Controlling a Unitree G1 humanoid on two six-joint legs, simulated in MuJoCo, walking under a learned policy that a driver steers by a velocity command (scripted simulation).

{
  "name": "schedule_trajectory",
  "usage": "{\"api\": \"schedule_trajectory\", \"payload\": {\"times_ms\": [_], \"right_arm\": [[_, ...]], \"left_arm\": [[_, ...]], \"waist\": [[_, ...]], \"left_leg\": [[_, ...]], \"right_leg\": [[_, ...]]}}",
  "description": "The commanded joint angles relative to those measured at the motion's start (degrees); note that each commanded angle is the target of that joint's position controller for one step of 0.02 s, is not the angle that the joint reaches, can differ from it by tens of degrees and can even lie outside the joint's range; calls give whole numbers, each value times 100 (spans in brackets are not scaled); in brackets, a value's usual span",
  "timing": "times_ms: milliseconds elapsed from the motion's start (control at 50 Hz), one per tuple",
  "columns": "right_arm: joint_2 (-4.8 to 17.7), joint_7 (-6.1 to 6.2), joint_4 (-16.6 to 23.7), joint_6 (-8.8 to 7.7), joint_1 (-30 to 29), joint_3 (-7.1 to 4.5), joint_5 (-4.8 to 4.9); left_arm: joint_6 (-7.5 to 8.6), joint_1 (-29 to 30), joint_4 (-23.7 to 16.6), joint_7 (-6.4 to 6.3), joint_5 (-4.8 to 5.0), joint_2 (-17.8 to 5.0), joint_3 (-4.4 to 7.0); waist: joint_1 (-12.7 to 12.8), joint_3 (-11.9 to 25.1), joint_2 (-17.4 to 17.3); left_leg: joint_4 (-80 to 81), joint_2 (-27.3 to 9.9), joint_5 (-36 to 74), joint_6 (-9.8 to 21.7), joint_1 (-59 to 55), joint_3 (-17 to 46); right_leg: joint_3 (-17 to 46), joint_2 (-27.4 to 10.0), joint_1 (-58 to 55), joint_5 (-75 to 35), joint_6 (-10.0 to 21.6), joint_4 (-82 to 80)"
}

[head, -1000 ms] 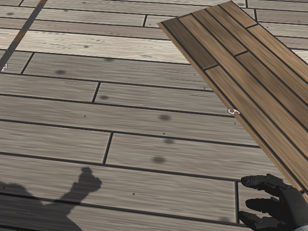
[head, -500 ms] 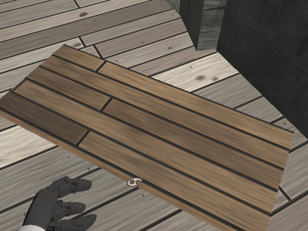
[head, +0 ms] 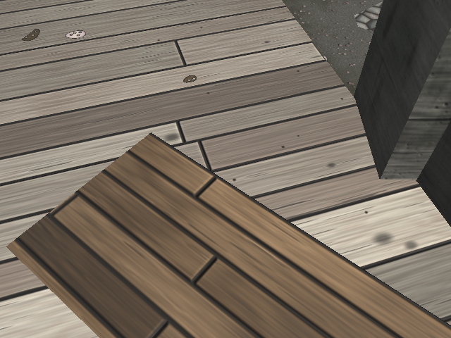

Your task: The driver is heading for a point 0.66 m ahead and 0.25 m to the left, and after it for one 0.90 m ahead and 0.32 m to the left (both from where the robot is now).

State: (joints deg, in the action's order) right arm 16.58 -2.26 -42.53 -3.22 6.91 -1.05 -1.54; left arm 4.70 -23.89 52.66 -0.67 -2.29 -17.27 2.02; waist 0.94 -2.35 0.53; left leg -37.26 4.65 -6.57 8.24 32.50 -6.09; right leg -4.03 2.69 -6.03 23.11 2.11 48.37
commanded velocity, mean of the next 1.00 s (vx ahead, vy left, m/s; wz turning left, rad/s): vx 0.78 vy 0.00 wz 0.85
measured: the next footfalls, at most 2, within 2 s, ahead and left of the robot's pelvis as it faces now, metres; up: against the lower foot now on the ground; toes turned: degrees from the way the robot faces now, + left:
right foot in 0.38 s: +0.62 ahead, -0.09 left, +0.00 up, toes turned +22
left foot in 0.80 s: +0.86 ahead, +0.28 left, +0.00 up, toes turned +42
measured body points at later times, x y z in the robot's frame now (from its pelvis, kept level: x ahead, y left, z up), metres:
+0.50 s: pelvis +0.48 +0.01 +0.03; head +0.51 +0.02 +0.47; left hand +0.54 +0.32 -0.06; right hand +0.67 -0.25 -0.09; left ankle +0.29 +0.04 -0.58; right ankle +0.58 -0.10 -0.70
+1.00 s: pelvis +0.80 +0.18 +0.03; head +0.84 +0.23 +0.47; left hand +0.73 +0.50 -0.05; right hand +1.12 +0.12 -0.07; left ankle +0.83 +0.25 -0.70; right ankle +0.96 +0.06 -0.60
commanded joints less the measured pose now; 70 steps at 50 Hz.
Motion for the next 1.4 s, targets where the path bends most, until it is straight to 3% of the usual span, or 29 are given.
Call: {"api": "schedule_trajectory", "payload": {"times_ms": [20, 60, 120, 200, 320, 340, 380, 400, 420, 440, 480, 600, 700, 720, 760, 780, 800, 820, 840, 860, 900, 960, 1060, 1220, 1260, 1280, 1300, 1360, 1400], "right_arm": [[1605, 103, -268, 143, 1968, -629, 56], [1048, 124, -379, 112, 1740, -514, 90], [799, 154, -390, -20, 1528, -393, 132], [992, 136, -248, -149, 1500, -488, 162], [1247, 167, -231, -115, 1845, -649, 216], [1364, 191, -214, -109, 1810, -675, 179], [1446, 159, -111, -155, 1375, -674, 99], [567, 183, 86, -223, 1281, -435, 53], [146, 161, 505, -194, 2115, -253, 397], [683, 232, 241, -53, 1576, -276, 189], [798, 93, 277, 53, 821, -328, 40], [278, -181, 885, 373, -129, -148, -40], [239, -347, 1066, 269, -492, -40, -84], [547, -276, 1017, 95, -84, -249, 477], [1087, -233, 804, 95, 927, -502, 429], [1395, -136, 547, 168, 1855, -710, 385], [1423, 28, 486, 224, 1677, -716, 421], [1864, 78, 963, 182, 1107, -700, 105], [1781, 34, 1221, 142, 1077, -712, -107], [1585, 18, 1388, 127, 602, -685, 7], [1065, 33, 1428, 51, 46, -524, 285], [943, 123, 1132, 66, 95, -487, 229], [845, 390, 835, 322, 266, -445, 228], [513, 376, 681, 447, 289, -300, 205], [188, 351, 641, 361, 599, -200, 101], [210, 343, 490, 299, 1346, -219, 69], [399, 352, 475, 308, 1255, -243, 90], [603, 381, 544, 551, 394, -362, 163], [429, 370, 438, 664, 519, -349, 190]], "left_arm": [[325, 619, -1153, 43, 50, -603, -27], [383, 1054, -1307, 74, -52, -538, -115], [26, 1073, -1534, 107, -232, -363, -195], [-32, 2425, -2161, 230, -81, -201, -339], [33, 2675, -2289, 162, 46, -449, -245], [52, 2264, -2172, 102, 52, -656, -151], [106, 258, -1715, -83, 42, -1130, 98], [119, -982, -1530, -204, -120, -1497, 236], [60, -255, -1606, -137, -214, -1982, 351], [10, 397, -1760, -93, -157, -1260, 300], [0, 661, -1596, -44, -133, -585, 133], [223, 356, -869, 76, 138, -180, 42], [294, 637, -831, 4, 206, -692, 151], [220, 966, -1167, -179, 381, -1604, 445], [84, 1221, -1354, -328, 440, -1706, 543], [42, 1259, -1440, -313, 452, -1408, 489], [49, 846, -1361, -204, 358, -628, 296], [143, 195, -1643, -116, 87, -243, 134], [252, 133, -1867, -30, 200, -822, 149], [275, 544, -1886, -24, 299, -1143, 199], [114, 709, -1750, -135, 218, -1065, 229], [-110, 763, -1746, -197, 169, -913, 233], [-193, 1289, -1872, -181, 135, -342, 60], [-139, 1853, -2007, 18, 197, -414, 136], [-50, 1699, -2009, 16, 41, -623, 175], [-83, 1785, -2061, -9, -75, -845, 201], [-132, 1479, -1865, -28, -36, -433, 143], [-224, 1312, -1760, -8, 82, -487, 149], [-273, 1670, -1785, -31, 114, -570, 176]], "waist": [[-802, 1624, -713], [-382, 530, 359], [166, -57, 171], [-106, -539, -106], [-453, 71, -356], [-260, 406, -348], [861, 1513, -238], [1144, 2310, 786], [220, 2961, 2808], [316, 1933, 1334], [326, 739, 117], [-106, -53, 375], [-350, -321, 206], [-533, 77, 652], [-1113, 790, 738], [-1453, 1196, 385], [-1035, 769, -749], [-289, 1396, -1942], [-566, 3035, -1353], [-455, 2666, -250], [35, 1422, 758], [194, 812, 365], [-2, 1278, -172], [-158, 855, -816], [-175, 906, -395], [-574, 1081, 718], [-371, 1363, 1275], [18, 1042, 804], [-166, 830, 647]], "left_leg": [[2034, -1946, -1686, 1650, -5383, 5225], [2309, -1590, -1137, 1216, -3548, 4095], [2594, -973, -658, 1114, -1790, 3149], [3117, -453, -42, 896, -596, 2578], [2183, -613, 2251, 269, -2294, 2818], [1522, -619, 3079, 143, -2582, 2835], [-1032, -320, 2985, -86, -1903, 2607], [-3033, -6, -376, -21, -903, 2132], [-4377, 355, -2334, -181, 684, 1492], [-4632, -248, -1625, -127, 1298, 1329], [-4076, -648, -973, -239, 1160, 1118], [-3484, -910, -413, -344, 1297, 691], [-418, -277, 1093, -292, -535, -429], [-452, -140, 948, -366, -973, -230], [-137, 18, 825, -85, -2257, -31], [315, 7, 1475, 149, -3577, 263], [876, -435, 2215, 397, -4296, 1026], [206, -1493, 5284, 1370, -5275, 3194], [1095, -2345, 3814, 2161, -5958, 4798], [1465, -2169, 2442, 1958, -5272, 4729], [1641, -1732, 2259, 1459, -3416, 3958], [1644, -1367, 3605, 1164, -1699, 2965], [1278, -755, 3811, 611, -1667, 2022], [770, -1026, 1787, 333, -2018, 2734], [252, -541, 512, -210, -1618, 2506], [-341, 14, -1645, -582, -1002, 1962], [-651, -102, -2347, -891, -933, 1616], [-1524, -278, -2747, -1217, -594, 1301], [-1539, -439, -2612, -1297, -873, 1222]], "right_leg": [[1019, 8, 5183, -314, -33, 4484], [997, -547, 4807, -658, 16, 3294], [873, -833, 4217, -212, -294, 2264], [396, -813, 3544, -1864, -542, -98], [490, -329, 2561, -2741, -360, -1930], [503, -182, 2075, -2257, -302, -1980], [719, -542, -177, -1210, -136, -1724], [2201, -2027, -1497, 839, -39, -1794], [5802, -3311, -2098, 2131, 600, -3273], [5327, -2898, -1271, 2903, 651, -3435], [3142, -2335, 72, 596, 488, -3315], [223, -1582, 1026, -3152, 35, -3726], [-1105, -1203, 1566, -5724, -137, -3288], [-906, -1199, 1260, -6806, -248, -2754], [-719, -1467, 1242, -7580, -269, -1272], [-663, -1284, 1804, -6395, -373, 230], [-559, -472, 3074, -237, -630, 1994], [75, 210, 4427, 1645, -752, 4182], [1324, 185, 4909, 1242, -685, 4735], [1441, -77, 4865, 757, -537, 4226], [1292, -481, 4615, 400, -623, 3440], [1051, -716, 3904, 292, -753, 2455], [732, -489, 3623, -1218, -858, 799], [780, -340, 2769, -1568, -491, -1661], [1366, -1074, 1526, -4358, -99, -2463], [2159, -1957, 876, -6208, 679, -2131], [2865, -2460, 906, -5829, 1387, -2311], [2763, -2116, 1143, -3985, 1267, -2602], [2254, -1805, 1726, -3253, 984, -2744]]}}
